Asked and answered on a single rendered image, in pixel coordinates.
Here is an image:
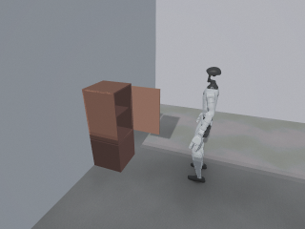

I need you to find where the cupboard door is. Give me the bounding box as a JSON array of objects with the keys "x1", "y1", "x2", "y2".
[{"x1": 132, "y1": 86, "x2": 160, "y2": 135}]

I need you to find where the robot shin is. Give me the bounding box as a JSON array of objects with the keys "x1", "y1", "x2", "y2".
[
  {"x1": 192, "y1": 154, "x2": 202, "y2": 178},
  {"x1": 198, "y1": 147, "x2": 204, "y2": 165}
]

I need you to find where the robot left upper arm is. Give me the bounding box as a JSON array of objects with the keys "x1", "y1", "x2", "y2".
[{"x1": 206, "y1": 90, "x2": 215, "y2": 117}]

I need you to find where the left robot hand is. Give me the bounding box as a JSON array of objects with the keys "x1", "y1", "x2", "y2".
[{"x1": 189, "y1": 135, "x2": 202, "y2": 152}]

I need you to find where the left robot shin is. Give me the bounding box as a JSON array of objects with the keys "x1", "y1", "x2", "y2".
[{"x1": 192, "y1": 154, "x2": 202, "y2": 178}]

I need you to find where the right robot shin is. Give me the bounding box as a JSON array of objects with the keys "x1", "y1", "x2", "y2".
[{"x1": 198, "y1": 147, "x2": 204, "y2": 165}]

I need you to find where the robot left forearm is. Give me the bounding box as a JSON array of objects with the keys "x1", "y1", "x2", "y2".
[{"x1": 197, "y1": 112, "x2": 213, "y2": 137}]

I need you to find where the right robot hand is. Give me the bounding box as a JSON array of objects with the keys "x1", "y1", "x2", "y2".
[{"x1": 196, "y1": 113, "x2": 204, "y2": 123}]

